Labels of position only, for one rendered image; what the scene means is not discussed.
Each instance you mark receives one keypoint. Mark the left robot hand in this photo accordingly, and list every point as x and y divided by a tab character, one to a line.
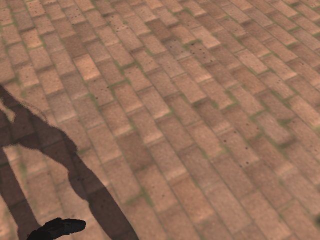
56	228

